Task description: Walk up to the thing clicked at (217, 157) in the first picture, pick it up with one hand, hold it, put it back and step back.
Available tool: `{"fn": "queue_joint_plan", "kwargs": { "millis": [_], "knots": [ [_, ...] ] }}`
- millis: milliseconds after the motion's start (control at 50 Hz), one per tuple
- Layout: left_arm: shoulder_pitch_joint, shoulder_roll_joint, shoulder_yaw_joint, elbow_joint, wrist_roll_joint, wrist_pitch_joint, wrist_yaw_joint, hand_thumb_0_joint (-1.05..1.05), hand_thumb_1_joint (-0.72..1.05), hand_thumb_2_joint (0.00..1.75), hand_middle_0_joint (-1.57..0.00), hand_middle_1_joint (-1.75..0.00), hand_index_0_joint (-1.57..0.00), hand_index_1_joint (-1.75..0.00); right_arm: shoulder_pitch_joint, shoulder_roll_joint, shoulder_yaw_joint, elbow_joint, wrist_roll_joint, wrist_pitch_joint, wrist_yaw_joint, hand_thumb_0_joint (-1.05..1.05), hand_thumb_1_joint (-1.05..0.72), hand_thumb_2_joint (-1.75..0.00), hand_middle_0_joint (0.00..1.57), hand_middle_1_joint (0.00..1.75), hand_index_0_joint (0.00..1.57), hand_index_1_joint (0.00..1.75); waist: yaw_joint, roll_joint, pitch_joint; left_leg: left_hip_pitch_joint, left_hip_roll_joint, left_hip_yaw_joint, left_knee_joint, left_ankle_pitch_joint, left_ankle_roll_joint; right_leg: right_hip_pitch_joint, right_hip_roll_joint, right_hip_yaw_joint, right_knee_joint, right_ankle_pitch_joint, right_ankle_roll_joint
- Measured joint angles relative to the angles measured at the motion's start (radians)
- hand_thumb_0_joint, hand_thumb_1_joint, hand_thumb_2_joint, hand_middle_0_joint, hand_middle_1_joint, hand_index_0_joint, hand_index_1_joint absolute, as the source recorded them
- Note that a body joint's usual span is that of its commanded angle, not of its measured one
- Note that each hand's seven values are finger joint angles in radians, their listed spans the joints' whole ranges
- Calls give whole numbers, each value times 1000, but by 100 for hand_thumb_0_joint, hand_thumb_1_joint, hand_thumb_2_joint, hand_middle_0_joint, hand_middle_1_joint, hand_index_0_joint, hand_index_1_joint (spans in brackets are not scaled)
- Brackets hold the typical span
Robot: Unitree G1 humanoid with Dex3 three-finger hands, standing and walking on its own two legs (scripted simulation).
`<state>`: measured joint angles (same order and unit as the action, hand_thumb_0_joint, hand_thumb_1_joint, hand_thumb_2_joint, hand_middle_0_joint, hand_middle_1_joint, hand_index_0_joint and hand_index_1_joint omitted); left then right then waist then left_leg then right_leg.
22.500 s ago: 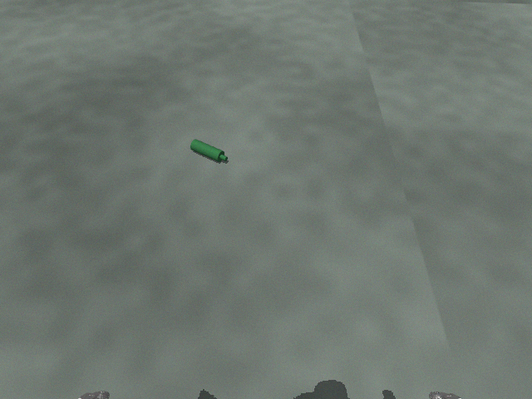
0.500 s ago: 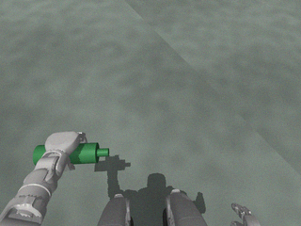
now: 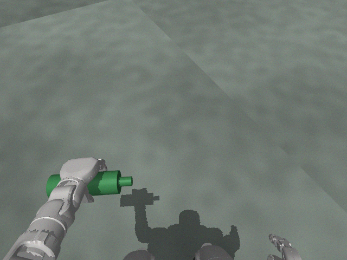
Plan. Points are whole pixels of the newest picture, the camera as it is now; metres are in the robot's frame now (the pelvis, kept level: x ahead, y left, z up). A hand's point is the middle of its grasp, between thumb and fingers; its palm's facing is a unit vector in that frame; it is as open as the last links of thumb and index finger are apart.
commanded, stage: hold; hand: left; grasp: from above
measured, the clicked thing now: (92, 183) +0.31 +0.22 -0.10
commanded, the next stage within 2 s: crouch in 1.84 s
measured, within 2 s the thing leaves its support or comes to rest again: neither
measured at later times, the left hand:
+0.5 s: hand (85, 177) +0.31 +0.22 -0.05, palm faces -0.49 -0.04 -0.87, open 9.1 cm
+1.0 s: hand (82, 185) +0.28 +0.21 -0.03, palm faces -0.49 -0.04 -0.87, open 9.1 cm
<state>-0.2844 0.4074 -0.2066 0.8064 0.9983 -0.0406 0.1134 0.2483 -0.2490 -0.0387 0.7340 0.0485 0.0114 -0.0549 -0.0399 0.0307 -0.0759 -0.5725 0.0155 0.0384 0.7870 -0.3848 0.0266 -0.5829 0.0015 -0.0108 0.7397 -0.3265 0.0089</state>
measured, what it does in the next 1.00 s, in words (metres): stands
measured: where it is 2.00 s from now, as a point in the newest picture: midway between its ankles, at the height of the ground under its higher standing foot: outside the picture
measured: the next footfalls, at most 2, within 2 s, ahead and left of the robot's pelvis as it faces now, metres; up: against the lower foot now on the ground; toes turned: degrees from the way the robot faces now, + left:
none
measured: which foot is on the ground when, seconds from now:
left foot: down 0.00-1.00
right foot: down 0.00-1.00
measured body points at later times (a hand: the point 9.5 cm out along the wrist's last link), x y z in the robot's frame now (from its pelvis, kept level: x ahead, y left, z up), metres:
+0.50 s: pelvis +0.02 +0.00 +0.02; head +0.04 -0.01 +0.47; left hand +0.33 +0.22 +0.00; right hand +0.12 -0.27 -0.10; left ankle +0.00 +0.10 -0.71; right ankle +0.02 -0.13 -0.71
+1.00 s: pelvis +0.00 -0.01 +0.03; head +0.01 -0.02 +0.48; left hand +0.30 +0.21 +0.02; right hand +0.13 -0.27 -0.09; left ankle +0.00 +0.10 -0.71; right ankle +0.02 -0.13 -0.71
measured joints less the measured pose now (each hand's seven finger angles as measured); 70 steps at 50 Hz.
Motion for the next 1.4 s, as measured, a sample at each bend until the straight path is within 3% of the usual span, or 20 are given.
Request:
{"fn": "queue_joint_plan", "kwargs": {
  "millis": [360,500,860,1140,1400],
  "knots": [
    [15,6,-9,-44,8,-3,-74,0,11,47,-74,-50,-77,-46,-1,-12,-12,-25,4,40,12,1,-89,-90,20,30,20,30,9,1,6,148,-4,7,-132,32,-2,141,0,8,-120,27,-1],
    [32,2,-9,-72,13,-3,-80,0,11,48,-75,-49,-78,-45,-3,-13,-9,-31,5,53,9,1,-89,-89,20,30,20,30,16,5,19,184,-6,10,-167,49,-3,174,-2,11,-150,42,-1],
    [49,7,-19,-110,-3,-15,-125,-1,11,49,-75,-49,-78,-45,-27,-11,3,-40,7,69,-3,1,-90,-90,20,30,20,30,29,13,44,252,-10,13,-236,98,-4,236,-4,14,-208,85,-4],
    [49,7,-20,-127,-6,-16,-126,-1,10,49,-75,-50,-78,-47,-51,-13,11,-39,8,71,-10,1,-90,-90,20,30,20,30,37,14,57,284,-10,12,-265,125,-7,267,-3,13,-234,110,-7],
    [62,17,-23,-172,-26,-24,-170,-1,11,47,-74,-51,-77,-48,-63,-10,21,-47,12,70,-17,1,-90,-90,20,30,20,30,44,22,70,314,-11,11,-296,144,-9,294,-4,12,-258,125,-9]
  ]
}}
